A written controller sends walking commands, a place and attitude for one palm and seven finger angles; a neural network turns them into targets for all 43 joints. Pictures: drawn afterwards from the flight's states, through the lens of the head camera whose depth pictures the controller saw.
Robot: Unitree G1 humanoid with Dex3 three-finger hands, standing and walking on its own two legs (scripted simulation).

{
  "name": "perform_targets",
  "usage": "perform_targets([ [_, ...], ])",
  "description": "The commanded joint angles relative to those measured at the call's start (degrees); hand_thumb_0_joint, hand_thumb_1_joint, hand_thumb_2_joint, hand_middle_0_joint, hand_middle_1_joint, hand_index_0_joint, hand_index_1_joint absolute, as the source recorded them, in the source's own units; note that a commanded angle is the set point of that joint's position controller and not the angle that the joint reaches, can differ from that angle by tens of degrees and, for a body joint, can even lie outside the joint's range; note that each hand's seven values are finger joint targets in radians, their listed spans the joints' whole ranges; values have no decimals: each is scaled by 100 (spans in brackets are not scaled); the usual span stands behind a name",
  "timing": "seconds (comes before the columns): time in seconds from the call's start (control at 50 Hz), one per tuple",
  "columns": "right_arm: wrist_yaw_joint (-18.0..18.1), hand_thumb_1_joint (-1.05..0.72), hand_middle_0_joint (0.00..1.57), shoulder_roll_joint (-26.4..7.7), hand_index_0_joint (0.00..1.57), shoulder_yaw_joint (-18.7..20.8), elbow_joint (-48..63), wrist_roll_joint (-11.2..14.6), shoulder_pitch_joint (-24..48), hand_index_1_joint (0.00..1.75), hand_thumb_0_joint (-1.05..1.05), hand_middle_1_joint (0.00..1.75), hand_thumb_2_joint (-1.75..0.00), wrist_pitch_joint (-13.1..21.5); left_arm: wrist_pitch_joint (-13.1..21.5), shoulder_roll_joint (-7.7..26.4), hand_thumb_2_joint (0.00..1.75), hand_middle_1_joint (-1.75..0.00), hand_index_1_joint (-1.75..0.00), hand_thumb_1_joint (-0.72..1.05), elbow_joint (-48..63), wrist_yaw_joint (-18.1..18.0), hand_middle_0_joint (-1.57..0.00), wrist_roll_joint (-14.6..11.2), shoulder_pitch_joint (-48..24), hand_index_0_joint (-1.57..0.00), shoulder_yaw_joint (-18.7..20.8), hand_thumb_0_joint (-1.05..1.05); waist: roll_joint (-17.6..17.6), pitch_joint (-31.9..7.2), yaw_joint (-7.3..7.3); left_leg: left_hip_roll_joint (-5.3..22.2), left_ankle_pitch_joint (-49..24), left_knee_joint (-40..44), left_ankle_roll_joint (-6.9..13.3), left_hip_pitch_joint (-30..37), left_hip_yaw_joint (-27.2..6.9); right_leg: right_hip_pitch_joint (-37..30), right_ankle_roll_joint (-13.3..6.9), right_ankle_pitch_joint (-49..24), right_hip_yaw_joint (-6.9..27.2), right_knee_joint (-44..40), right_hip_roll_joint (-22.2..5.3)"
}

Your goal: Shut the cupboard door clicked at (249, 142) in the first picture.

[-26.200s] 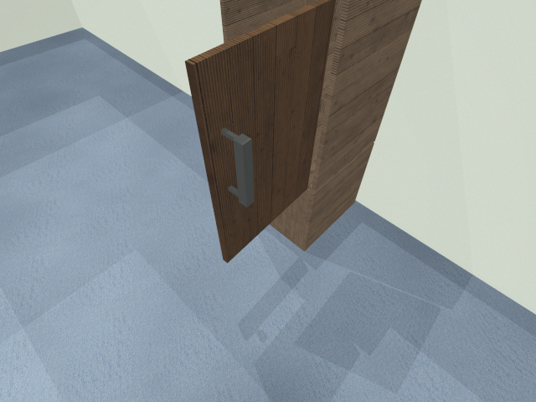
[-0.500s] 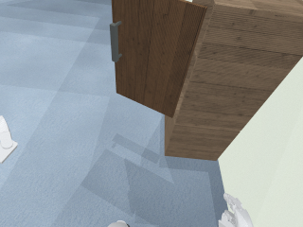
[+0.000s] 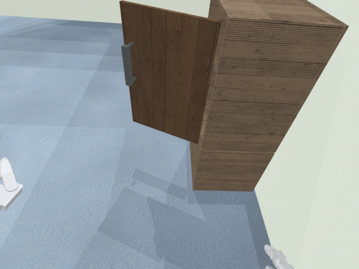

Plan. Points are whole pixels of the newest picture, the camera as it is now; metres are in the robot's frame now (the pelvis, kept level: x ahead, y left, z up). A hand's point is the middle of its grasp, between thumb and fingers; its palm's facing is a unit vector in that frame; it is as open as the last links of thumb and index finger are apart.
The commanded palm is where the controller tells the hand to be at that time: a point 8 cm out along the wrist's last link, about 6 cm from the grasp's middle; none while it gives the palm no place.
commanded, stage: stop stepping back and stand still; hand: left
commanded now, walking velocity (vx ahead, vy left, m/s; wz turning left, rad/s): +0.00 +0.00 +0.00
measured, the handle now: (130, 64) +0.90 +0.23 +0.02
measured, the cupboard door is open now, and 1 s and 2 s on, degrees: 66 66 66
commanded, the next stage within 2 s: let the arm hang, fingers relaxed in 0.50 s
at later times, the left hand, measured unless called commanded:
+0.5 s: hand (34, 176) +0.23 +0.26 +0.16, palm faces +0.41 -0.81 -0.41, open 7.4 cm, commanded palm +0.17 +0.29 +0.18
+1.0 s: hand out of the picture -0.01 +0.18 -0.18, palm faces +0.07 -0.99 -0.16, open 7.0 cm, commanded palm none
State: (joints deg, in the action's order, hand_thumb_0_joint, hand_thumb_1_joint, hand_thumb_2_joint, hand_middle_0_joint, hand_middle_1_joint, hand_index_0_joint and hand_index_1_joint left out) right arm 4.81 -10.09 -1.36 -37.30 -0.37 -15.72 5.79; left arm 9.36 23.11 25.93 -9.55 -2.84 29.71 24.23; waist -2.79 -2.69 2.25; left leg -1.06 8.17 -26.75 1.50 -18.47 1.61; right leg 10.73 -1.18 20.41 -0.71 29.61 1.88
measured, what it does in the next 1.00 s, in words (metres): stands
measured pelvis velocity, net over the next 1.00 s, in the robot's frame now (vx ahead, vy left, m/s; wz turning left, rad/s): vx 0.01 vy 0.00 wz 0.04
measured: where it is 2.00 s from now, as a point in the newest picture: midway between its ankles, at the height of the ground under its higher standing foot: outside the picture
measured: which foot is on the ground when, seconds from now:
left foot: down 0.00-1.00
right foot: down 0.00-1.00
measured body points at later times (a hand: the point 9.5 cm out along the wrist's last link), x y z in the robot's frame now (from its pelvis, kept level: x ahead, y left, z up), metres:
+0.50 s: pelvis +0.03 +0.00 +0.00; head +0.02 +0.01 +0.45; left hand +0.20 +0.30 +0.18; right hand +0.19 -0.24 -0.07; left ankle +0.07 +0.10 -0.74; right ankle -0.03 -0.10 -0.74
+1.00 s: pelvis +0.01 +0.00 +0.00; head +0.03 +0.03 +0.45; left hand -0.01 +0.23 -0.17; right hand +0.03 -0.24 -0.14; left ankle +0.07 +0.10 -0.74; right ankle -0.03 -0.09 -0.74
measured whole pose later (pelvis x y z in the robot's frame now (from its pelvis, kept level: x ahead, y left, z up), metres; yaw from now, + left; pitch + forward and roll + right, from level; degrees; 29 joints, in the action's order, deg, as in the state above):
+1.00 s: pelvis +0.01 +0.00 +0.00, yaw +2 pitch -1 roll -1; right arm 1.2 -10.7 -1.6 -57.7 -1.2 -16.0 -2.4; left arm -2.3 11.5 -58.0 -0.8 0.2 18.3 0.6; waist -2.4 3.8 -0.2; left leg -1.3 9.0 -28.7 1.6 -18.7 -1.7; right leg 7.8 -2.3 17.4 -4.0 26.0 2.4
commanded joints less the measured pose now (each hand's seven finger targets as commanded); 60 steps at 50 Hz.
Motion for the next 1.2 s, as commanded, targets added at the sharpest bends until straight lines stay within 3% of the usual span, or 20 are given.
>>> perform_targets([
  [0.0,-32,-90,20,-775,20,286,936,-3,703,30,0,30,-90,292,453,1059,90,-30,-30,90,1302,-104,-20,5,362,-20,701,0,1067,-338,-173,625,1949,1093,-84,-445,-777,-702,-105,-83,188,-843,-206],
  [0.04,-57,-90,20,-788,20,356,925,14,682,30,0,30,-90,178,416,1095,90,-30,-30,90,1079,-119,-20,-49,436,-20,780,0,168,-240,-139,408,1222,33,-130,-94,-493,48,-340,521,1083,-1492,-753],
  [0.08,-68,-90,20,-826,20,358,846,29,659,30,0,30,-90,93,378,1130,90,-30,-30,90,998,-158,-20,-99,222,-20,814,0,-70,-76,-102,368,608,-677,-153,-14,-440,458,-590,77,1653,-1689,-1265],
  [0.14,-25,-90,20,-838,20,338,816,97,658,30,0,30,-90,81,370,961,90,-30,-30,90,832,-158,-20,-64,-189,-20,502,0,26,-154,-85,433,-56,-379,-103,335,-447,216,-391,-1415,1123,-1049,-1040],
  [0.2,64,-90,20,-852,20,291,833,72,783,30,0,30,-90,110,381,1005,90,-30,-30,90,860,-107,-20,-11,-483,-20,402,0,670,-75,-139,655,-592,101,31,824,-672,422,-30,-1364,614,-748,-553],
  [0.24,74,-90,20,-847,20,269,869,84,853,30,0,30,-90,104,398,1032,90,-30,-30,90,954,-94,-20,22,-717,-20,359,0,606,-21,-178,718,-564,270,94,649,-803,261,84,-1366,515,-772,-411],
  [0.28,71,-90,20,-856,20,291,882,83,880,30,0,30,-90,128,442,1200,90,-30,-30,90,1073,-101,-20,38,-773,-20,510,0,508,-79,-204,638,-365,239,65,603,-732,142,60,-1343,604,-916,-485],
  [0.34,20,-90,20,-819,20,291,957,94,873,30,0,30,-90,109,483,1057,90,-30,-30,90,1127,-88,-20,0,-463,-20,471,0,653,-152,-194,562,-365,175,18,626,-651,75,-22,-1352,685,-994,-553],
  [0.48,3,-90,20,-819,20,310,1054,101,791,30,0,30,-90,12,457,1182,90,-30,-30,90,1022,-81,-20,-92,189,-20,759,0,664,-504,-199,622,-1188,138,-43,696,-622,-264,11,-2081,518,-841,-494],
  [0.56,13,-90,20,-834,20,303,1099,129,778,30,0,30,-90,-44,420,1059,90,-30,-30,90,1082,-68,-20,-111,132,-20,589,0,674,-583,-177,643,-1404,107,-27,804,-593,-269,49,-2252,480,-797,-473],
  [0.58,-478,-90,20,-1347,20,388,344,337,1366,30,0,30,-90,438,-241,-217,90,-30,-30,90,-2873,646,-20,105,-464,-20,-2064,0,741,-16,0,754,-2497,-581,-19,643,-626,556,-76,-2613,-99,-58,-699],
  [0.6,-530,-90,20,-1712,20,566,-40,135,834,30,0,30,-90,201,-773,-2,90,-30,-30,90,-3219,832,-20,298,-578,-20,-1800,0,561,-238,-124,822,-2253,-535,-5,639,-635,504,-97,-2101,200,-133,-758],
  [0.62,-503,-90,20,-1626,20,552,-92,74,640,30,0,30,-90,28,-912,-76,90,-30,-30,90,-3439,881,-20,367,-675,-20,-1856,0,347,-307,-152,874,-1858,-542,75,534,-720,530,-128,-1572,158,-53,-681],
  [0.66,-461,-90,20,-1555,20,404,-91,27,657,30,0,30,-90,-177,-933,-20,90,-30,-30,90,-4022,937,-20,390,-972,-20,-1918,0,-194,-212,-218,846,-1469,-404,235,151,-1004,345,-141,-1173,175,-41,-583],
  [0.7,-436,-90,20,-1490,20,340,-182,-14,663,30,0,30,-90,-288,-919,29,90,-30,-30,90,-4692,929,-20,401,-1213,-20,-1996,0,-670,-294,-217,671,-1315,-530,190,138,-1010,184,-267,-1357,393,-203,-744],
  [0.76,-424,-90,20,-1155,20,226,-574,-92,577,30,0,30,-90,-517,-995,-129,90,-30,-30,90,-5825,866,-20,385,-1508,-20,-2149,0,-494,6,-135,406,-619,-499,67,334,-861,493,-404,-909,659,-626,-958],
  [0.84,-387,-90,20,-1004,20,143,-1111,-116,475,30,0,30,-90,-624,-1012,-248,90,-30,-30,90,-7067,834,-20,345,-1462,-20,-2243,0,819,243,-175,528,-351,194,98,404,-1098,270,-271,-375,575,-781,-684],
  [0.92,-304,-90,20,-827,20,154,-1574,-96,240,30,0,30,-90,-618,-970,-486,90,-30,-30,90,-7984,830,-20,328,-1009,-20,-2209,0,1342,162,-256,539,127,483,111,361,-1097,-173,-288,-453,523,-1011,-669],
  [1.02,-257,-90,20,-749,20,206,-2010,-41,-159,30,0,30,-90,-640,-927,-662,90,-30,-30,90,-8640,824,-20,317,-770,-20,-2291,0,636,401,-195,583,432,634,122,528,-1081,-2,-299,-261,494,-1280,-652],
  [1.18,-226,-90,20,-662,20,235,-2363,-19,-450,30,0,30,-90,-644,-919,-812,90,-30,-30,90,-9090,774,-20,329,-418,-20,-2338,0,368,689,-187,625,753,893,162,605,-1072,248,-281,-71,466,-1280,-592],
])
